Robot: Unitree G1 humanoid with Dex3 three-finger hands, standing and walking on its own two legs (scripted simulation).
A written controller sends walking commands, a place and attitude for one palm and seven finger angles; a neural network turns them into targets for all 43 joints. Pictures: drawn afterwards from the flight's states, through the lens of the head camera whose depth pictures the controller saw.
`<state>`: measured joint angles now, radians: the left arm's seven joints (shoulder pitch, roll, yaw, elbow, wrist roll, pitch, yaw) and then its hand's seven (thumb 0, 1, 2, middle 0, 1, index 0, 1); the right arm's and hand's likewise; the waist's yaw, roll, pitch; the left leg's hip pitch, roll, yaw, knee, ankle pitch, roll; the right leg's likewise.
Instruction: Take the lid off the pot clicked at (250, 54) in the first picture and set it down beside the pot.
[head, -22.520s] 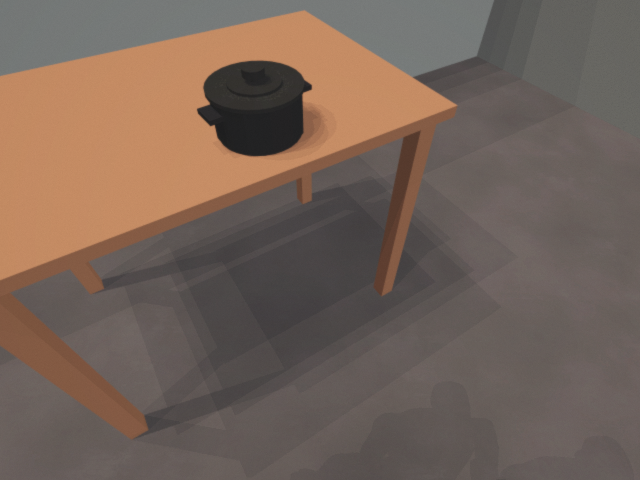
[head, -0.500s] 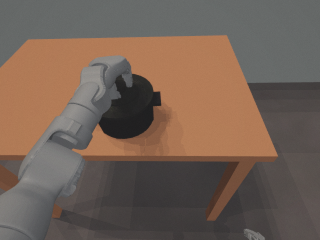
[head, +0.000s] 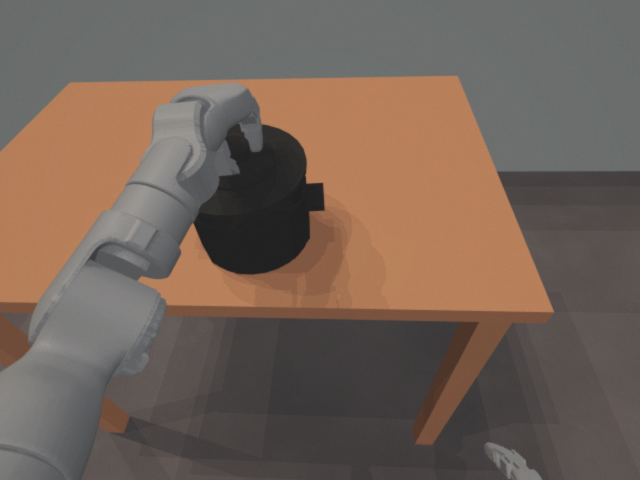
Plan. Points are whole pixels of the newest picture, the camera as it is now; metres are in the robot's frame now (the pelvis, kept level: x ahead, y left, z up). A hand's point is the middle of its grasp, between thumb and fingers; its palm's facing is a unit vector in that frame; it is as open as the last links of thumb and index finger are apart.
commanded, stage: lift the lid straight up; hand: left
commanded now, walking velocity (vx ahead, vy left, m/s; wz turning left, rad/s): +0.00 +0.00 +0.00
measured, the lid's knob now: (233, 150) +0.49 +0.11 +0.18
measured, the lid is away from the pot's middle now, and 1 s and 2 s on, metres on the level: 0.01 0.01 0.11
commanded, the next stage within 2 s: move the lid sideways beside the pot in 1.22 s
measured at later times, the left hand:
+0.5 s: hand (219, 116) +0.47 +0.11 +0.24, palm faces -0.21 -0.03 -0.98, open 7.4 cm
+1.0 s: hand (214, 80) +0.47 +0.11 +0.28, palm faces -0.15 -0.03 -0.99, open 7.4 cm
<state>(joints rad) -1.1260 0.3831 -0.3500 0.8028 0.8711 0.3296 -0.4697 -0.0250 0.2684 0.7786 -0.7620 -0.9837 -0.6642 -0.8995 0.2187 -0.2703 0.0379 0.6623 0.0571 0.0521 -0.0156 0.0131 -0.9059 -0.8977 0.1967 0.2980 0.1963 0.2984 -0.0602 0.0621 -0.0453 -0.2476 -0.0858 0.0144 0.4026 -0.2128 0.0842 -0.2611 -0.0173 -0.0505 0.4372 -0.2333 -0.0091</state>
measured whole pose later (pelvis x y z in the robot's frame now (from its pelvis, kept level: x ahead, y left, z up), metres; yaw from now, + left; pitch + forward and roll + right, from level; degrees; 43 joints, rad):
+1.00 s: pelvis +0.00 +0.00 +0.00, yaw +0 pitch +4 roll +0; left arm -1.36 0.40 -0.36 0.85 0.90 0.37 -0.53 -0.04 0.27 0.78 -0.77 -0.99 -0.66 -0.90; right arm 0.23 -0.27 0.05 0.67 0.06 0.02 -0.02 0.01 -0.91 -0.90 0.20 0.30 0.20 0.30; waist -0.06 0.06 -0.06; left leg -0.26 -0.09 0.02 0.39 -0.20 0.09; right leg -0.28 -0.02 -0.04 0.43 -0.22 0.00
